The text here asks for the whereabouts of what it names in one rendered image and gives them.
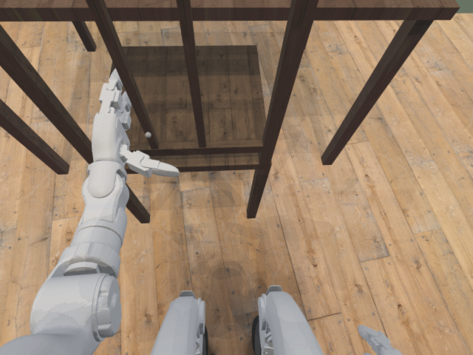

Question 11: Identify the robot left upper arm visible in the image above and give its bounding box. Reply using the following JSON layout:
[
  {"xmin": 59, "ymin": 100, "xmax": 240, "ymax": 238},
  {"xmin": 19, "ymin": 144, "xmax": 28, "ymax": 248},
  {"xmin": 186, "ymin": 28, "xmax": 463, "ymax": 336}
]
[{"xmin": 0, "ymin": 273, "xmax": 122, "ymax": 355}]

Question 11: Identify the robot left hand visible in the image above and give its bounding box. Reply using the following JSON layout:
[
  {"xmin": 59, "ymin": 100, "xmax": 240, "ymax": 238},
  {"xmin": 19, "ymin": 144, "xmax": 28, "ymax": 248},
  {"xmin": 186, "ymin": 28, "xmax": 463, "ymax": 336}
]
[{"xmin": 92, "ymin": 68, "xmax": 180, "ymax": 178}]

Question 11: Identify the right robot thigh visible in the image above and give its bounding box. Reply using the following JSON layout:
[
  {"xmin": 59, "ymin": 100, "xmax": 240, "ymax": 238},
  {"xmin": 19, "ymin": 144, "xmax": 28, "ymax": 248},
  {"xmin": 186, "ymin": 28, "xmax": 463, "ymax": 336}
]
[{"xmin": 258, "ymin": 291, "xmax": 324, "ymax": 355}]

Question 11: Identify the chair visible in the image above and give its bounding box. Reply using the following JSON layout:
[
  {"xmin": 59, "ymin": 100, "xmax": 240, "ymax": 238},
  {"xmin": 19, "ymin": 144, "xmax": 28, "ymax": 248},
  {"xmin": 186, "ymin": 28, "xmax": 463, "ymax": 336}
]
[{"xmin": 0, "ymin": 0, "xmax": 319, "ymax": 223}]

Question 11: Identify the robot right hand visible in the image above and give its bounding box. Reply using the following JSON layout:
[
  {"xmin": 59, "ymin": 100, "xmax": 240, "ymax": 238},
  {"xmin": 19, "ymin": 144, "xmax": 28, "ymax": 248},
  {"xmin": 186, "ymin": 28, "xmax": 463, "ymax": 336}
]
[{"xmin": 358, "ymin": 325, "xmax": 402, "ymax": 355}]

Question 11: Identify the robot right shin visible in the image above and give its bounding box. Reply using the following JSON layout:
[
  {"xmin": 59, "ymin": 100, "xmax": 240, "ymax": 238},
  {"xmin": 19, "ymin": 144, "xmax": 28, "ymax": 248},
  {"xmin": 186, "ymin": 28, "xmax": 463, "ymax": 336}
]
[{"xmin": 259, "ymin": 285, "xmax": 282, "ymax": 355}]

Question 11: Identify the robot left forearm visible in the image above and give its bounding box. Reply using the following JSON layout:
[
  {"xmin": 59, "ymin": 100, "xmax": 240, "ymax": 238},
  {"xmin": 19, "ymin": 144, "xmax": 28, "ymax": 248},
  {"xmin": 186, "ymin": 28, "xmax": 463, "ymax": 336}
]
[{"xmin": 30, "ymin": 160, "xmax": 129, "ymax": 334}]

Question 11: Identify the table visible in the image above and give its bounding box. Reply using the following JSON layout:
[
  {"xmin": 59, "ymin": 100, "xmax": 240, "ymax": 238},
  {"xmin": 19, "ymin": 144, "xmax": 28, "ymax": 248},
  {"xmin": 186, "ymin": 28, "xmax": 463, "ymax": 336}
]
[{"xmin": 0, "ymin": 0, "xmax": 460, "ymax": 175}]

